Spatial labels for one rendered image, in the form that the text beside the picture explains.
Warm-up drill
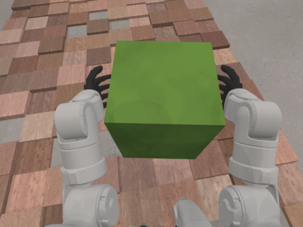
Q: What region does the robot right hand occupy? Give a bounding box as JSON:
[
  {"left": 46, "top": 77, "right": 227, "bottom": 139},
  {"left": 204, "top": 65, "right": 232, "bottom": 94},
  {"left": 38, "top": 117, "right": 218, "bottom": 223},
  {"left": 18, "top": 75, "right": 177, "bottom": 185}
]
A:
[{"left": 217, "top": 65, "right": 242, "bottom": 110}]

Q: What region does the left robot forearm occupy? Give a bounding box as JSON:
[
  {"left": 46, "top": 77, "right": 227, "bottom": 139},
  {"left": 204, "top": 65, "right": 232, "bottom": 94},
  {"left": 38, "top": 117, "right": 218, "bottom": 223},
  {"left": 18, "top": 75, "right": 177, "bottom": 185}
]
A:
[{"left": 54, "top": 89, "right": 107, "bottom": 212}]

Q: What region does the carton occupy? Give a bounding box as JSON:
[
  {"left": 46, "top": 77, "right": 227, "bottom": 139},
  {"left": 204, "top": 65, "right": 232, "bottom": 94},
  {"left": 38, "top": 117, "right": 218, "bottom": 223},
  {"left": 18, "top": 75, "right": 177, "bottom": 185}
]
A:
[{"left": 104, "top": 41, "right": 226, "bottom": 159}]

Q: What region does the robot right thigh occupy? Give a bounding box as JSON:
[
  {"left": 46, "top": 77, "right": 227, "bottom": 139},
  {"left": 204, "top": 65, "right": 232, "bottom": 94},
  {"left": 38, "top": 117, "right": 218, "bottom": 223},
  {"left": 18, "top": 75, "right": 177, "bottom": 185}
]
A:
[{"left": 173, "top": 200, "right": 213, "bottom": 227}]

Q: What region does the robot left hand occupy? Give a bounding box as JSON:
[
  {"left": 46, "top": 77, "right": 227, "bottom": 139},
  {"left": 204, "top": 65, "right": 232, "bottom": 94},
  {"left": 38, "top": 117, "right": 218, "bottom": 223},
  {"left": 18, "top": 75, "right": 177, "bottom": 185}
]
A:
[{"left": 84, "top": 66, "right": 111, "bottom": 108}]

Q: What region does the right robot forearm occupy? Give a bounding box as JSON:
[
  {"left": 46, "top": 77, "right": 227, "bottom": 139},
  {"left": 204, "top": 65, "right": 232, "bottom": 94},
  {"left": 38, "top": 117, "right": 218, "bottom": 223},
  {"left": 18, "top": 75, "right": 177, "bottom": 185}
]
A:
[{"left": 224, "top": 88, "right": 282, "bottom": 214}]

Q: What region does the left robot upper arm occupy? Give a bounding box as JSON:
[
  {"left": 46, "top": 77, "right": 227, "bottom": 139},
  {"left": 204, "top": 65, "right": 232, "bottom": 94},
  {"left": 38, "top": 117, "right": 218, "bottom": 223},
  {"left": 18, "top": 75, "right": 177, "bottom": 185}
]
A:
[{"left": 45, "top": 184, "right": 119, "bottom": 227}]

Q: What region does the right robot upper arm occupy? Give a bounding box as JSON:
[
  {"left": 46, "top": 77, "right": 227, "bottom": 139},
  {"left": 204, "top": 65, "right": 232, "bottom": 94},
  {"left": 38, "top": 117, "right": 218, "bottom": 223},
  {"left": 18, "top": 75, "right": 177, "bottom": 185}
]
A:
[{"left": 218, "top": 185, "right": 283, "bottom": 227}]

